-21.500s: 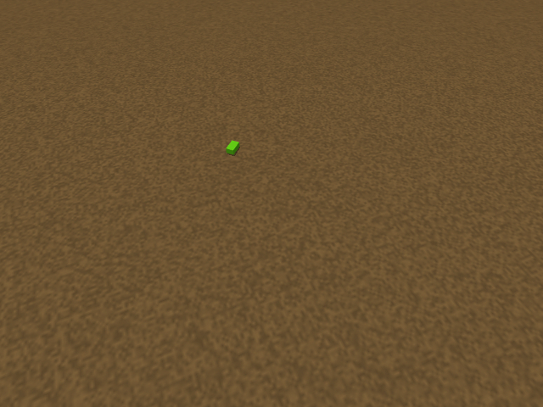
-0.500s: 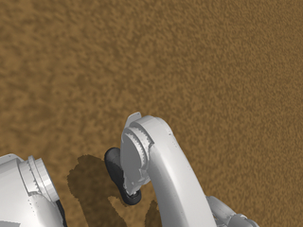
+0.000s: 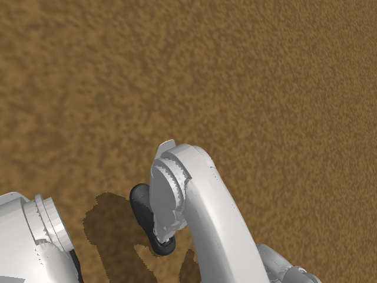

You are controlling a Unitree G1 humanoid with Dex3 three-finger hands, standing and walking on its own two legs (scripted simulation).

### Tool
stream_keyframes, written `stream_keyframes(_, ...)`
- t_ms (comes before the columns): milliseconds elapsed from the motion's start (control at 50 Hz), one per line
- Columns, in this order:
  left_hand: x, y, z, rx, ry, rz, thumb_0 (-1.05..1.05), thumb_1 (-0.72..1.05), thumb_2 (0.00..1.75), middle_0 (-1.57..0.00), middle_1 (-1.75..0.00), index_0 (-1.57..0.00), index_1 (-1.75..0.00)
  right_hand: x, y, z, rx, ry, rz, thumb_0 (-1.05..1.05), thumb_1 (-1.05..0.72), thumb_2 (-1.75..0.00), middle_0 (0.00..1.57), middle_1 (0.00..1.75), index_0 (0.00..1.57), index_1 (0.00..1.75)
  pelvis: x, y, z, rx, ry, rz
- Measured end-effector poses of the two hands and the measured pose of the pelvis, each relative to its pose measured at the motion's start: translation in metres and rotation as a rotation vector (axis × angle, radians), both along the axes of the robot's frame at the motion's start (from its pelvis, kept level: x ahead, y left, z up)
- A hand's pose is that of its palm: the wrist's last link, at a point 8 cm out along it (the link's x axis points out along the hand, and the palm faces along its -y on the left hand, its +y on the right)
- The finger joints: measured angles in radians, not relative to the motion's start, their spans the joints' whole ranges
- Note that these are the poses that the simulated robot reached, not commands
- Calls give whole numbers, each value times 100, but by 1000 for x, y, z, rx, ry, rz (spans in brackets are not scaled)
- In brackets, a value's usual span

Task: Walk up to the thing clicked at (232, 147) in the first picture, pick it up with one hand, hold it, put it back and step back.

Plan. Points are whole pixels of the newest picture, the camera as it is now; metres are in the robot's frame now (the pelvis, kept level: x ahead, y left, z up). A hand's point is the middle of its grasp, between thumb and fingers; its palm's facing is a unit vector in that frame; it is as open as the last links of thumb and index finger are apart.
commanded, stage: close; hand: left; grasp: from above
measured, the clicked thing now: out of the picture +0.45 +0.33 -0.29
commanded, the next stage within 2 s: settle in 0.06 s
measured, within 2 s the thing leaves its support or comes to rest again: leaves its support in 0.38 s
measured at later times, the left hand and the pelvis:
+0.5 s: hand out of the picture +0.44 +0.34 -0.24, palm faces -0.41 -0.15 -0.90, open 7.2 cm; pelvis +0.00 +0.00 +0.00, yaw +0 degrees
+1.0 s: hand out of the picture +0.43 +0.34 -0.14, palm faces -0.43 -0.09 -0.90, open 7.2 cm; pelvis +0.00 -0.01 +0.02, yaw +5 degrees
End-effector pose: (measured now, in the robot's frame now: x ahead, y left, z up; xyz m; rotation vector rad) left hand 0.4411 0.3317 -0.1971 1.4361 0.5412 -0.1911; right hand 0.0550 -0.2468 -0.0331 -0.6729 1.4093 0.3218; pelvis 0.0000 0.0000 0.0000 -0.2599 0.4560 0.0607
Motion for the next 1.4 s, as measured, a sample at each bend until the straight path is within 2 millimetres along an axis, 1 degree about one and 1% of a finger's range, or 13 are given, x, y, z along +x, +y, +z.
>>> stream_keyframes(300, 2, 0, 1, 0, -4, -1, -1, 40, 4, -104, -8, -106, -6, -3, 3, -1, 9, 0, -4, 0, -90, -90, 20, 30, 20, 30, -1, 0, 0, 0, 1, -3)
stream_keyframes(440, 4, 6, 10, 4, -14, 26, -1, 39, 4, -106, -6, -108, -4, -3, -1, -2, 4, 0, -29, 0, -91, -90, 20, 30, 20, 30, 1, -1, 0, 3, 15, 0)
stream_keyframes(560, 5, 13, 28, 17, -30, 32, -1, 38, 4, -107, -6, -108, -4, -2, -7, -5, 1, -4, -68, 0, -91, -90, 20, 30, 20, 30, 3, -2, 1, 9, 36, 6)
stream_keyframes(640, 4, 15, 45, 24, -39, 25, -1, 38, 4, -106, -6, -108, -4, 1, -11, -8, 3, -19, -104, 0, -91, -90, 20, 30, 20, 30, 4, -2, 4, 18, 56, 13)
stream_keyframes(820, -3, 10, 84, 35, -19, -9, -1, 39, 4, -106, -2, -108, -2, 20, -20, -14, 20, -68, -150, 0, -90, -90, 20, 30, 20, 30, 4, -5, 14, 48, 94, 35)
stream_keyframes(920, -3, 6, 102, 42, -8, -31, -1, 40, 4, -107, 0, -108, 0, 30, -24, -17, 21, -97, -162, 0, -90, -90, 20, 30, 20, 30, 2, -7, 19, 64, 103, 46)
stream_keyframes(1020, -4, 5, 116, 42, -12, -37, -1, 41, 2, -107, 0, -108, 0, 36, -24, -20, 17, -116, -174, 0, -90, -90, 20, 30, 20, 30, 1, -8, 22, 74, 107, 53)
stream_keyframes(1100, -4, 7, 123, 46, -11, -43, -1, 41, 1, -107, 0, -108, 0, 37, -23, -21, 9, -124, -189, 0, -90, -90, 20, 30, 20, 30, 0, -8, 24, 78, 112, 59)
stream_keyframes(1220, -4, 8, 133, 54, -13, -54, -1, 41, 2, -106, 0, -107, 0, 33, -21, -21, 1, -98, -218, 0, -90, -90, 20, 30, 20, 30, 1, -8, 30, 84, 132, 66)
stream_keyframes(1400, -11, 8, 155, 37, -6, -13, -1, 42, 3, -104, -2, -105, -2, 28, -19, -10, 1, -86, -273, 0, -90, -90, 21, 30, 20, 30, 1, -7, 47, 90, 154, 76)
